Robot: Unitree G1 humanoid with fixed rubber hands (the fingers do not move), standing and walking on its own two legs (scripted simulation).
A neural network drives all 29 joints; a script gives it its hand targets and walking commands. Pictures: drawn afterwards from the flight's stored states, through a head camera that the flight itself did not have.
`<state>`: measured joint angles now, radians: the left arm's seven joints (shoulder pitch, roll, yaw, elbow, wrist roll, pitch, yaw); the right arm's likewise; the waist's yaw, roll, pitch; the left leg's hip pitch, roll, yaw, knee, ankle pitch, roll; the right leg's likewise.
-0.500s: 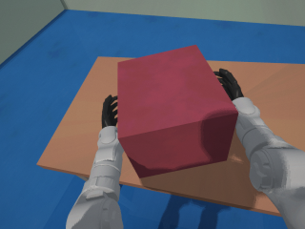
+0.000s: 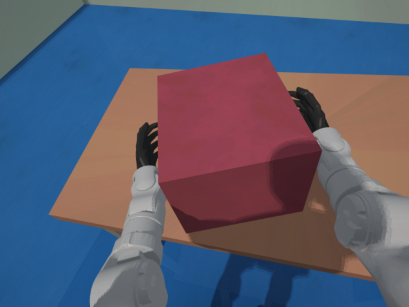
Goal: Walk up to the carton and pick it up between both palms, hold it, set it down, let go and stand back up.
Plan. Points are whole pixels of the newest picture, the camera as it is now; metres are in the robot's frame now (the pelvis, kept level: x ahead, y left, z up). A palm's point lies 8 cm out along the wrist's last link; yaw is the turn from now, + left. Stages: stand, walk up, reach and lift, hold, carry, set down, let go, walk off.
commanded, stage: set down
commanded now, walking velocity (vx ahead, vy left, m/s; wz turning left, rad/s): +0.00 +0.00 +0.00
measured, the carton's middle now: (226, 140) +0.46 +0.05 +0.02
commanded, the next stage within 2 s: none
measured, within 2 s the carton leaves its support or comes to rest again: rests again in 0.42 s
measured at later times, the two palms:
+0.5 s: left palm (150, 168) +0.37 +0.21 +0.03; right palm (314, 132) +0.47 -0.12 +0.04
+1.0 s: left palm (152, 171) +0.37 +0.20 +0.02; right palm (314, 138) +0.47 -0.13 +0.02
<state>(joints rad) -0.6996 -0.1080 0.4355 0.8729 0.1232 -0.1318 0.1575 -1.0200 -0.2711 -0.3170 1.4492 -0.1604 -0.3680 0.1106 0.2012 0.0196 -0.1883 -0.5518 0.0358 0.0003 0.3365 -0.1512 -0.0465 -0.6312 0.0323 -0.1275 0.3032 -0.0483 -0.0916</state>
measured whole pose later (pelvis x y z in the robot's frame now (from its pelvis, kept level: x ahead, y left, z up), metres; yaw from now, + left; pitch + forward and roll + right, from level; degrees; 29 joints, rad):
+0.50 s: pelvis +0.00 -0.01 +0.00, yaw +0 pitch +21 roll +1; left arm -0.66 -0.11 0.49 0.81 0.21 -0.18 0.13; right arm -0.97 -0.21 -0.46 1.39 -0.28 -0.41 0.14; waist 0.17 -0.02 -0.16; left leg -0.55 0.05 0.00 0.33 -0.16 -0.05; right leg -0.63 0.04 -0.13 0.31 -0.06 -0.10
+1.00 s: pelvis +0.00 +0.00 +0.00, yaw -1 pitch +24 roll +1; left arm -0.64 -0.11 0.50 0.83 0.21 -0.23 0.14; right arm -0.96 -0.20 -0.45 1.36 -0.29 -0.40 0.15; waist 0.17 -0.02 -0.18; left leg -0.60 0.05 0.02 0.35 -0.16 -0.05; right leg -0.69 0.05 -0.11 0.31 -0.04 -0.10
